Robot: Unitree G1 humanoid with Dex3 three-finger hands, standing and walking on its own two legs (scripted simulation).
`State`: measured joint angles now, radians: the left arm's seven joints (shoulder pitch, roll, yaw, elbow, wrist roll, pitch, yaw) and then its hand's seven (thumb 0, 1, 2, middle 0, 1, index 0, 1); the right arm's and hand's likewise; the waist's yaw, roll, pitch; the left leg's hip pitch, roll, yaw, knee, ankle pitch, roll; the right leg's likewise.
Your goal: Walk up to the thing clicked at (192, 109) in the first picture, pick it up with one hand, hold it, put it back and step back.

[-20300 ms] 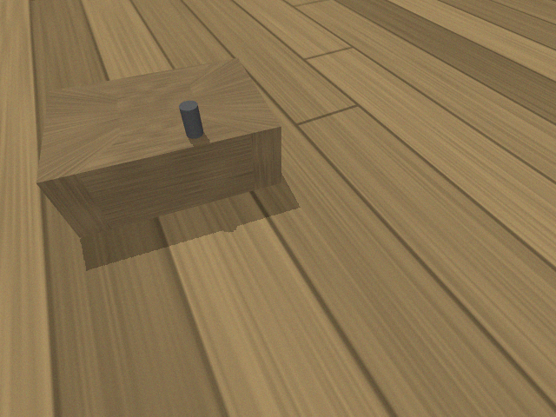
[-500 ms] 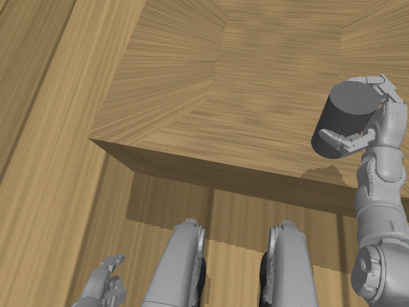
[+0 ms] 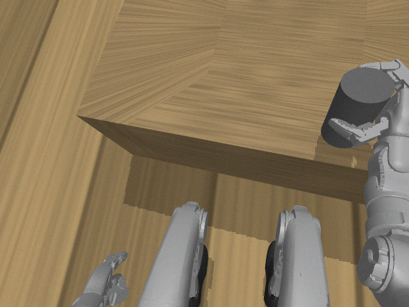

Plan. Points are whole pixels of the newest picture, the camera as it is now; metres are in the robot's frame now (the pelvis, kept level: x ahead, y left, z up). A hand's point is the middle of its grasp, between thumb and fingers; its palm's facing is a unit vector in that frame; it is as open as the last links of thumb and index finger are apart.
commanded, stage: lower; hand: right
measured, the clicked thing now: (351, 111) +0.47 -0.21 -0.03
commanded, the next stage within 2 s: loosen in 0.38 s
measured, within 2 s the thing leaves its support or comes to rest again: rests again in 1.44 s
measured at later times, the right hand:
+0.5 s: hand (356, 110) +0.48 -0.23 -0.04, palm faces +0.18 +0.98 -0.01, open 11.3 cm
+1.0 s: hand (358, 109) +0.48 -0.23 -0.03, palm faces +0.18 +0.98 -0.01, open 13.3 cm
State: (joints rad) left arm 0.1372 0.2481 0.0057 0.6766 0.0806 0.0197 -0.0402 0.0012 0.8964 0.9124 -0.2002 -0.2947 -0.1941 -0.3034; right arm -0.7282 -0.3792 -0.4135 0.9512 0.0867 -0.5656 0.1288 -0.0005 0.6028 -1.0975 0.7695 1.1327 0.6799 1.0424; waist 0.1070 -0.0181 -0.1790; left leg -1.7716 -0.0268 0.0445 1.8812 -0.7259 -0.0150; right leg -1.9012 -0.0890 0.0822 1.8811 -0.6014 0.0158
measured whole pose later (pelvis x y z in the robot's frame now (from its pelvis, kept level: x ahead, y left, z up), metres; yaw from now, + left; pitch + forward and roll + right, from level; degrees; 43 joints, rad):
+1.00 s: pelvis -0.01 +0.01 -0.05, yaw +1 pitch +35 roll +4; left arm 0.15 0.28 0.02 0.68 0.06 0.02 -0.02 0.00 0.92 0.89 -0.19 -0.29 -0.20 -0.28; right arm -0.79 -0.44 -0.44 0.95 0.12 -0.49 0.18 -0.01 0.53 -0.35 0.71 0.55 0.70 0.54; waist 0.09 -0.01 -0.17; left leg -1.93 -0.04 0.05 2.04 -0.73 0.00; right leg -2.04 -0.10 0.11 2.02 -0.60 0.03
